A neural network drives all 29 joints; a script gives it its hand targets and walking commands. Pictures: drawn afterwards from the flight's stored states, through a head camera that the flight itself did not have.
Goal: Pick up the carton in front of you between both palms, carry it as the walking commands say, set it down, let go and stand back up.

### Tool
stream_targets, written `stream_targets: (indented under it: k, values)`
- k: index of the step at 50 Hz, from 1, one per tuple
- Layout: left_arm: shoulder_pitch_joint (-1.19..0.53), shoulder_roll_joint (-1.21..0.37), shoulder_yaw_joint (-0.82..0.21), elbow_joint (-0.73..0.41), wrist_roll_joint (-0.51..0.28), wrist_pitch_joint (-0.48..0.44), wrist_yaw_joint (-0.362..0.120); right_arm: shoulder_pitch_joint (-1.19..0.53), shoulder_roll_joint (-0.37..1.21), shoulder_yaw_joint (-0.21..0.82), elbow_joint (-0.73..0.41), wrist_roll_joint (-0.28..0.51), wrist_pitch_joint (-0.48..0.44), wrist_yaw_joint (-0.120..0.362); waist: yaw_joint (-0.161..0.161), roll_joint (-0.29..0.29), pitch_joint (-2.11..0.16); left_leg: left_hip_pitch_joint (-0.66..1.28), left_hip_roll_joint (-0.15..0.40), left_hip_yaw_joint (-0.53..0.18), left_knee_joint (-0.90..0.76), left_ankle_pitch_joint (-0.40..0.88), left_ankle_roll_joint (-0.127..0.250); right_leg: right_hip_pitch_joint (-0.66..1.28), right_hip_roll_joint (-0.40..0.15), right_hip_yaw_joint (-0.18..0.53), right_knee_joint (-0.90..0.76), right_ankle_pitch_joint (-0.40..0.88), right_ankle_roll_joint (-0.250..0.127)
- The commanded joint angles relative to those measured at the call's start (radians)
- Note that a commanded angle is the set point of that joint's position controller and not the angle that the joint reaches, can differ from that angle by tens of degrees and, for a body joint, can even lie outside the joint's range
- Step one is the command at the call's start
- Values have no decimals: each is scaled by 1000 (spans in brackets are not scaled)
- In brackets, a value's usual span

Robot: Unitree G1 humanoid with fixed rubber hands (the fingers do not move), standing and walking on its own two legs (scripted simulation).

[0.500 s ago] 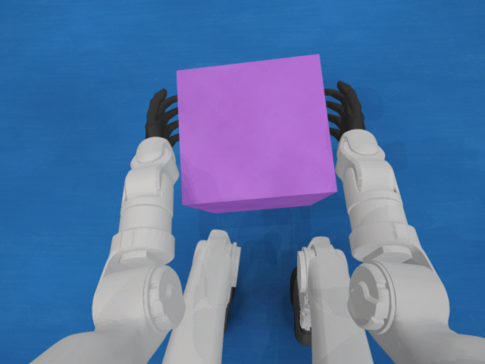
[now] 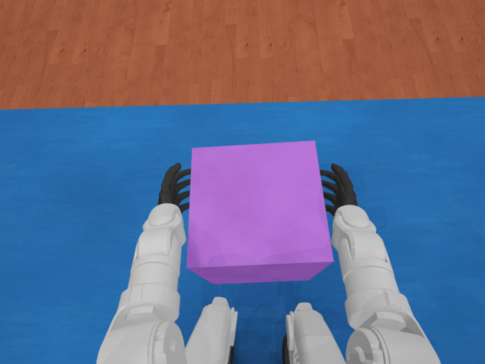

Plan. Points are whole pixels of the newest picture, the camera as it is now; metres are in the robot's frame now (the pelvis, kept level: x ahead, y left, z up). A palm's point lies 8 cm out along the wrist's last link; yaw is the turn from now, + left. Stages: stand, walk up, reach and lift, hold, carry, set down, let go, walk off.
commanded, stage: reach and lift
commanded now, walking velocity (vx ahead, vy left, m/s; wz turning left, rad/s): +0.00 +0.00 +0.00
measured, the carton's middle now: (257, 221) +0.37 +0.02 -0.10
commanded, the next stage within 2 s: hold in 1.60 s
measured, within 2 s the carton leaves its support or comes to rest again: neither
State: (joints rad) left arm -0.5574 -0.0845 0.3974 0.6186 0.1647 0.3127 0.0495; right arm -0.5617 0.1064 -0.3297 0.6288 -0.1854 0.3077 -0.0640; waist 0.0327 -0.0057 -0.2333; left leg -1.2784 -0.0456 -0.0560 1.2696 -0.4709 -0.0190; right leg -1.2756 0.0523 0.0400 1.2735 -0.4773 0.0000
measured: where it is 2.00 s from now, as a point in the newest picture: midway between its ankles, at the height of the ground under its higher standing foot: outside the picture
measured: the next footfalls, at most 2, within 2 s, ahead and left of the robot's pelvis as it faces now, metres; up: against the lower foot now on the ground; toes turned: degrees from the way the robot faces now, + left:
none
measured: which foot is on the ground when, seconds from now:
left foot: down 0.00-1.00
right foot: down 0.00-1.00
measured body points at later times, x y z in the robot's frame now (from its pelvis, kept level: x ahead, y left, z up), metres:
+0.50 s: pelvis +0.04 +0.00 +0.11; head +0.04 +0.00 +0.56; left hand +0.36 +0.16 +0.11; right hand +0.35 -0.14 +0.11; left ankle +0.06 +0.12 -0.61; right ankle +0.06 -0.12 -0.61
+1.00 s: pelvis +0.03 +0.01 +0.13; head +0.01 +0.01 +0.58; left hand +0.35 +0.16 +0.15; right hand +0.34 -0.14 +0.15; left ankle +0.06 +0.12 -0.61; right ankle +0.06 -0.12 -0.61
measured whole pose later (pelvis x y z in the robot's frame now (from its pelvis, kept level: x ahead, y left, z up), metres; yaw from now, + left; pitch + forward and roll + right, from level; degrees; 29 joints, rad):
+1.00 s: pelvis +0.03 +0.01 +0.13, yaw +0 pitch -5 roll +0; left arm -0.37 -0.17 0.35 0.40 0.31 0.60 -0.01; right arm -0.35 0.18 -0.33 0.39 -0.31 0.61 0.03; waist -0.01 0.00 0.04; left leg -0.16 -0.03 -0.06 0.47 -0.22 0.00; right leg -0.16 0.03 0.06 0.47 -0.22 0.00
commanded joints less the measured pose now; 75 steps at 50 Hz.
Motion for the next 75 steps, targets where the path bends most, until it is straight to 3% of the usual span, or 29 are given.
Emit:
stream_targets:
  k: [1,12,23,27,32,36,45,64,75]
  values:
    - [-478,-1049,-582,46,-110,3,-251,-498,1035,543,8,114,-15,226,2,3,-547,414,-103,12,-228,230,11,447,98,21,-237,220,-12]
    - [-302,-1052,-627,-9,-97,31,-255,-331,1039,594,-63,112,18,240,-7,3,-396,718,-76,-27,-471,369,25,743,69,59,-485,362,-17]
    - [-184,-1055,-686,-114,-115,157,-273,-208,1024,630,-175,129,152,267,-30,10,-192,1015,-48,-38,-712,479,20,1033,39,60,-727,478,-11]
    - [-173,-1040,-698,-173,-122,216,-277,-187,1016,632,-229,141,216,279,-39,8,-108,1096,-40,-38,-795,467,15,1112,32,56,-806,471,-10]
    - [-177,-1014,-616,-155,-78,274,-282,-195,979,561,-201,107,278,293,-38,11,60,1108,-34,-32,-870,317,24,1121,23,49,-874,332,-16]
    - [-243,-1014,-558,-125,-51,283,-291,-271,974,509,-174,83,284,307,-34,12,109,1107,-28,-26,-881,229,30,1110,21,40,-885,239,-24]
    - [-331,-1043,-589,-152,-68,275,-301,-351,987,522,-205,83,274,316,-43,13,18,1164,-26,-20,-880,254,27,1147,21,32,-885,258,-23]
    - [-172,-999,-633,-279,-89,315,-284,-190,963,576,-325,113,316,298,-35,7,3,1245,-39,-25,-919,468,16,1250,29,43,-926,477,-7]
    - [-139,-981,-658,-342,-108,342,-282,-149,954,600,-387,131,344,288,-37,6,18,1255,-42,-29,-931,491,13,1274,30,48,-941,509,-4]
